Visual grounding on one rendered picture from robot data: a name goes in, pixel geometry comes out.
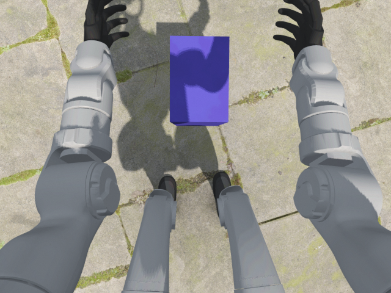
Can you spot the right robot forearm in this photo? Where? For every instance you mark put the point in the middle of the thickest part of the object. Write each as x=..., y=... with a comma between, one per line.
x=326, y=137

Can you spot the left robot upper arm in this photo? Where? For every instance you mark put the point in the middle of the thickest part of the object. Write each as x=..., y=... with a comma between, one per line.
x=72, y=200

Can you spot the robot left hand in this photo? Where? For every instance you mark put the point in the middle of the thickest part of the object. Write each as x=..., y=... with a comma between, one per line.
x=97, y=28

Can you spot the robot right foot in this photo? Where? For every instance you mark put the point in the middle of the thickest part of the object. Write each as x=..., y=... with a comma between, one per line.
x=221, y=181

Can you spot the carton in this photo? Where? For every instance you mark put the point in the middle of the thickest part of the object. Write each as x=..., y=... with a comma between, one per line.
x=199, y=80

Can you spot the robot right hand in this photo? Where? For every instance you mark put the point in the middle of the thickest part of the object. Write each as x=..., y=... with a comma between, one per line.
x=309, y=30

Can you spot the right robot upper arm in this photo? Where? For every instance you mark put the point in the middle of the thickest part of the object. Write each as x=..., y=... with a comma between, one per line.
x=343, y=205

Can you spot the left robot thigh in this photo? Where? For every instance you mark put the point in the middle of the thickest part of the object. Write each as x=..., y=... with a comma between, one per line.
x=149, y=267

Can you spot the left robot forearm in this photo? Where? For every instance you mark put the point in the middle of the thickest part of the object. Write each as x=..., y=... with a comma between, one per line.
x=87, y=109

